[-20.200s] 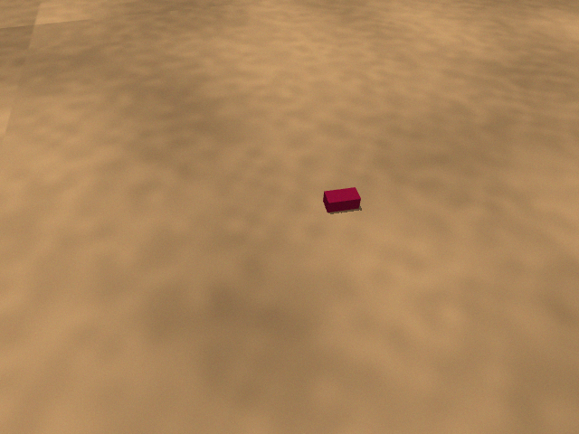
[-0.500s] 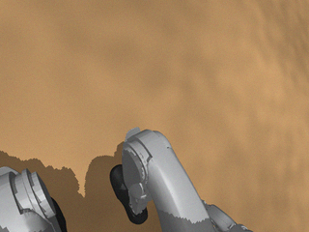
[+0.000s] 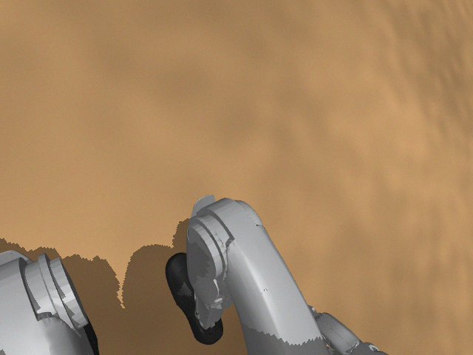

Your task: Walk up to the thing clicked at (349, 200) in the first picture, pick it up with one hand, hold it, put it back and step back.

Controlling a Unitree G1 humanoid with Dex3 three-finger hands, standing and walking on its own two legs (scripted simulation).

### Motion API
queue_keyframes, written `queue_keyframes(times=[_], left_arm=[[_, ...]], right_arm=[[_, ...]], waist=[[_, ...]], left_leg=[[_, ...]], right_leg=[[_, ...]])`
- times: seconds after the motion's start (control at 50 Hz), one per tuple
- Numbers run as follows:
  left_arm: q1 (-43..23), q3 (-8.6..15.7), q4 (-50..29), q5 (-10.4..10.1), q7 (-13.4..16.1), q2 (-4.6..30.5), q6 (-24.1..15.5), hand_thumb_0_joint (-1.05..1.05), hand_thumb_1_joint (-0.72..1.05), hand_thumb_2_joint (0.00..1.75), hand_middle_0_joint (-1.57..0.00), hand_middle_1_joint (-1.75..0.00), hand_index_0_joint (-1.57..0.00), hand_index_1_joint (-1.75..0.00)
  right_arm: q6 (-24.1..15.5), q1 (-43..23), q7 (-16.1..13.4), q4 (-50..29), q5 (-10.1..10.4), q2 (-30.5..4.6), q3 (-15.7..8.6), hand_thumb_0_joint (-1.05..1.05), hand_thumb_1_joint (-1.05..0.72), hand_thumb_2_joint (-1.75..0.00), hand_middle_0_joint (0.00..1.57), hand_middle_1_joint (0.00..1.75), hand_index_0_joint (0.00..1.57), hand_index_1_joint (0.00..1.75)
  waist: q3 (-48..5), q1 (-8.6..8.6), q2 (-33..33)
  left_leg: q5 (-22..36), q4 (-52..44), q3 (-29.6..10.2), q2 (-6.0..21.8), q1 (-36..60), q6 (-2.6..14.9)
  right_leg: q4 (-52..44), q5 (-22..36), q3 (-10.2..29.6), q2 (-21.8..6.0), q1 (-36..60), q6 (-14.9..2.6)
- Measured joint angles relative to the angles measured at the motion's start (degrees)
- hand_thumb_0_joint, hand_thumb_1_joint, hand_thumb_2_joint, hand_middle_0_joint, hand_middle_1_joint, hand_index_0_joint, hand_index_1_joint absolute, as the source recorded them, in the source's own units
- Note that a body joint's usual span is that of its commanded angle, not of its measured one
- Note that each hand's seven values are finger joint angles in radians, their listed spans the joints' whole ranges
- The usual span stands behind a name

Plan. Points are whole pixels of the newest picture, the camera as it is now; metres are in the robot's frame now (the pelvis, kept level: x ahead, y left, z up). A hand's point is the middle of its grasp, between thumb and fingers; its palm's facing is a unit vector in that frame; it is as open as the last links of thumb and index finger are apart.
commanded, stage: close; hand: left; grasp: from above
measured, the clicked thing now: out of the picture +0.44 +0.35 -0.27
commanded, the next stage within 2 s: settle in 1.04 s
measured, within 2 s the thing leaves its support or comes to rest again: leaves its support in 1.52 s
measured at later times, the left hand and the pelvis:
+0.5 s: hand out of the picture +0.43 +0.34 -0.25, palm faces -0.42 -0.19 -0.89, open 11.9 cm; pelvis +0.00 +0.00 +0.00, yaw +0 degrees
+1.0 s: hand out of the picture +0.43 +0.34 -0.25, palm faces -0.42 -0.18 -0.89, open 11.6 cm; pelvis +0.00 +0.00 +0.00, yaw +0 degrees
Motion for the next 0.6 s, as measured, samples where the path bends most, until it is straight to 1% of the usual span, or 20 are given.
queue_keyframes(times=[0.06,0.08,0.1,0.16,0.24,0.4,0.46,0.6], left_arm=[[-0.24,-0.30,0.12,0.44,0.67,0.11,0.30,0.00,-0.29,0.86,-0.21,-0.98,-0.23,-0.95],[-0.13,0.00,0.02,0.57,0.77,0.04,0.38,0.00,-0.29,0.85,-0.21,-0.98,-0.24,-0.94],[0.07,0.27,-0.06,0.54,0.99,-0.06,0.55,0.00,-0.28,0.84,-0.22,-0.97,-0.25,-0.94],[0.09,-0.21,0.43,0.26,1.54,-0.16,1.15,0.00,-0.27,0.83,-0.24,-0.95,-0.27,-0.92],[0.16,0.16,0.16,-0.51,1.31,-0.42,1.76,0.00,-0.25,0.81,-0.27,-0.94,-0.30,-0.90],[-0.07,0.23,0.40,-1.89,0.52,-0.03,1.93,0.00,-0.23,0.78,-0.29,-0.91,-0.35,-0.88],[0.16,0.56,-0.12,-2.11,-0.13,-0.01,1.75,0.00,-0.22,0.77,-0.30,-0.90,-0.37,-0.87],[0.48,0.24,-0.63,-2.36,-0.70,-0.03,1.55,0.00,-0.21,0.78,-0.33,-0.89,-0.39,-0.86]], right_arm=[[-0.24,-0.17,0.11,-0.07,-0.22,0.03,0.17,0.00,-0.90,-0.90,0.20,0.30,0.20,0.30],[-0.35,-0.16,0.12,-0.11,-0.28,0.01,0.15,0.00,-0.90,-0.90,0.20,0.30,0.20,0.30],[-0.43,-0.20,0.15,-0.08,-0.31,-0.01,0.15,0.00,-0.90,-0.90,0.20,0.30,0.20,0.30],[-0.62,-0.48,0.35,-0.19,-0.46,-0.11,0.19,0.00,-0.90,-0.90,0.20,0.30,0.20,0.30],[-0.94,-0.60,0.50,-0.44,-0.33,-0.16,-0.06,0.00,-0.90,-0.90,0.20,0.30,0.20,0.30],[-0.98,-0.21,0.52,-0.49,-0.17,-0.10,0.37,0.00,-0.91,-0.90,0.20,0.30,0.20,0.30],[-0.77,0.14,0.34,-0.44,-0.12,-0.20,0.53,0.00,-0.91,-0.90,0.20,0.30,0.20,0.30],[-0.10,0.48,0.00,-0.42,-0.10,-0.25,0.59,0.00,-0.90,-0.90,0.20,0.30,0.20,0.30]], waist=[[0.06,-0.08,-0.34],[0.04,-0.03,-0.30],[-0.02,0.02,-0.21],[0.04,-0.01,0.06],[0.40,0.08,0.48],[0.63,-0.19,0.35],[0.65,-0.14,0.42],[0.57,-0.09,0.42]], left_leg=[[-0.08,0.09,-0.13,-0.01,0.09,-0.10],[-0.11,0.10,-0.17,-0.02,0.11,-0.13],[-0.15,0.11,-0.23,-0.01,0.10,-0.16],[-0.19,0.08,-0.23,0.04,0.08,-0.08],[-0.09,-0.13,-0.09,0.16,0.05,0.09],[0.18,-0.24,-0.24,0.17,0.24,-0.05],[0.27,-0.31,-0.26,0.13,0.26,-0.10],[0.19,-0.27,-0.24,0.17,0.42,-0.06]], right_leg=[[0.05,-0.02,-0.10,0.02,0.06,-0.04],[0.05,-0.04,-0.13,0.03,0.08,-0.06],[0.02,-0.04,-0.17,0.04,0.07,-0.07],[-0.05,-0.03,-0.16,0.10,0.03,-0.01],[-0.29,0.13,-0.03,0.19,-0.02,0.14],[-0.38,0.49,-0.15,0.22,0.05,0.02],[-0.45,0.56,-0.16,0.20,0.07,-0.02],[-0.43,0.53,-0.14,0.24,0.21,0.01]])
